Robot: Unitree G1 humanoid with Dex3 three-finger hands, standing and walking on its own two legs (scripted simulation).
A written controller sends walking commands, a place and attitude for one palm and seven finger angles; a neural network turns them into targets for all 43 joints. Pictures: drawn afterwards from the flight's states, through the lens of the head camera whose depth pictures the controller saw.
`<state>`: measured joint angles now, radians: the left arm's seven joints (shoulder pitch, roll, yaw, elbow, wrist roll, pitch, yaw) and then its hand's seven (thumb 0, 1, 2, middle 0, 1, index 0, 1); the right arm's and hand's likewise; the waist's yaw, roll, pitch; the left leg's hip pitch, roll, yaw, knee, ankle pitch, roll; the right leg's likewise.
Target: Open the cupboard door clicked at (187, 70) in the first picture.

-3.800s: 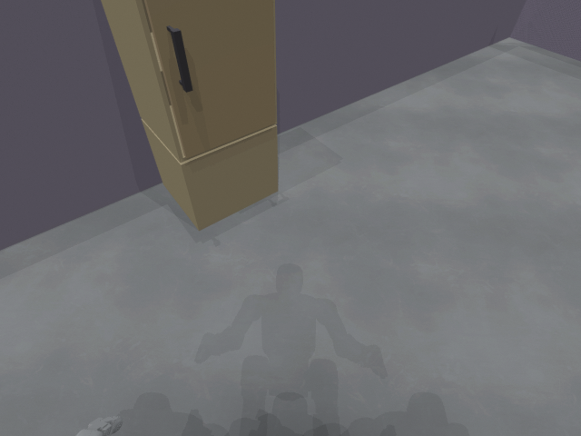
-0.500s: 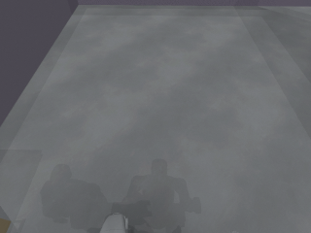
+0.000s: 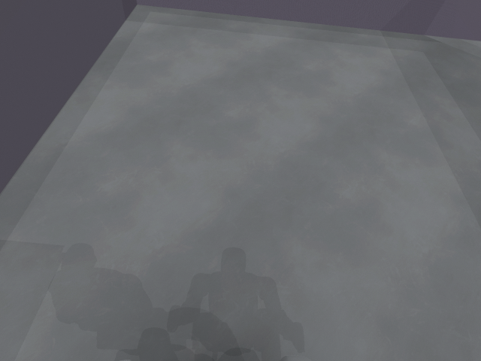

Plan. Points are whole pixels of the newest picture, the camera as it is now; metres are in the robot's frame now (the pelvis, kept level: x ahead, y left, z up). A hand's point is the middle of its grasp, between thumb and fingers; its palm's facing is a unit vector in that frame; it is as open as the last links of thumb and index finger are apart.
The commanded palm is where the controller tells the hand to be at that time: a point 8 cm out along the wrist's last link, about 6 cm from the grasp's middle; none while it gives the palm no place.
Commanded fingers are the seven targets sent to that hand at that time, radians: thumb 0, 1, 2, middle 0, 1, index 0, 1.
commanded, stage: turn to face it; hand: left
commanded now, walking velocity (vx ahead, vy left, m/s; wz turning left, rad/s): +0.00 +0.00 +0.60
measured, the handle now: out of the picture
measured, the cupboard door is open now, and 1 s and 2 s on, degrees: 0 0 0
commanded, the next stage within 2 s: none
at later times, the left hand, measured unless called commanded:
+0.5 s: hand out of the picture +0.03 +0.14 -0.14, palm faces +0.33 -0.90 -0.29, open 7.4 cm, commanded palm none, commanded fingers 0.00 0.90 0.90 -0.20 -0.30 -0.20 -0.30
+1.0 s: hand out of the picture -0.10 +0.17 -0.17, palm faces +0.63 -0.72 -0.27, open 7.4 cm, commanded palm none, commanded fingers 0.00 0.90 0.90 -0.20 -0.30 -0.20 -0.30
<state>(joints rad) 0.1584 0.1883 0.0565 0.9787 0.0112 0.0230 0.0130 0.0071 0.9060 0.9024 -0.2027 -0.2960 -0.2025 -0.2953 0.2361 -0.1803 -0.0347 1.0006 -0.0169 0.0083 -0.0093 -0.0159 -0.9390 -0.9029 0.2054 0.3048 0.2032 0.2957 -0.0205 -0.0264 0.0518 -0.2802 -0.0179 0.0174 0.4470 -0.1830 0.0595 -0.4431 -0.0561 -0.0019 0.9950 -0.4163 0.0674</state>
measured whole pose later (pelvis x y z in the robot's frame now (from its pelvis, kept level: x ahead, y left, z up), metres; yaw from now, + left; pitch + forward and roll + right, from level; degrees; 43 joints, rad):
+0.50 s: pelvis +0.00 -0.08 +0.00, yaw +20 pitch -1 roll +3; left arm 0.18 0.17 0.03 0.89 0.01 0.01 0.02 0.01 0.90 0.90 -0.21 -0.30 -0.21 -0.30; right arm 0.23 -0.27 -0.10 0.96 -0.02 0.09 0.03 0.00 -0.91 -0.90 0.20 0.30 0.20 0.29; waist -0.04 0.04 0.06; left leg -0.52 0.04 0.01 1.15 -0.36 -0.08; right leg -0.19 -0.09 -0.19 0.50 -0.29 -0.04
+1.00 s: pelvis -0.02 -0.06 -0.01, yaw +38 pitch +0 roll +0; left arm 0.20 0.27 0.07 0.90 0.01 0.06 0.00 0.01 0.91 0.90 -0.20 -0.30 -0.20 -0.30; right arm 0.13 -0.23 -0.04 0.89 -0.02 0.04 0.02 0.00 -0.90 -0.90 0.20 0.30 0.20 0.30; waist 0.01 -0.01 0.08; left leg -0.26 -0.01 -0.03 0.52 -0.27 0.00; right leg -0.46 -0.10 -0.03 0.97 -0.45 0.10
